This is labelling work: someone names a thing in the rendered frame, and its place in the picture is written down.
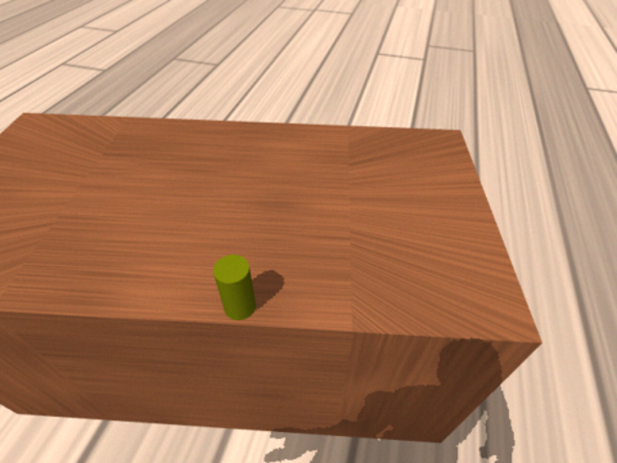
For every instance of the can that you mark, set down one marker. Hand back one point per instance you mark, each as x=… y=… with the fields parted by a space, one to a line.
x=233 y=278

